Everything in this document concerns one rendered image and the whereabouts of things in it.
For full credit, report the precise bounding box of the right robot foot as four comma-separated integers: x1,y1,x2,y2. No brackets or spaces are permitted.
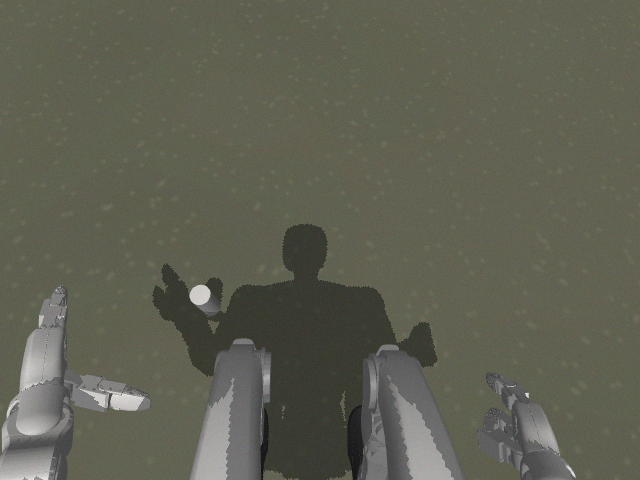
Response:
347,405,364,480

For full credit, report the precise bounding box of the right robot hand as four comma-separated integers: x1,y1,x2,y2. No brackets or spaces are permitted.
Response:
478,372,560,471

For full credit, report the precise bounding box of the left robot arm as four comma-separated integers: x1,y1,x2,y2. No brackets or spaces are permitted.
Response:
0,384,74,480

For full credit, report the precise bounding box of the can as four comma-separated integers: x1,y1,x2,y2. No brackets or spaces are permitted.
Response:
190,285,221,316

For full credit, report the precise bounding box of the left robot hand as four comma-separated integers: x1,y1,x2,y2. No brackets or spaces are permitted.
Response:
19,285,151,412

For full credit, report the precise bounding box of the right robot arm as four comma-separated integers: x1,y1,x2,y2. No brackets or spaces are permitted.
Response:
520,451,578,480

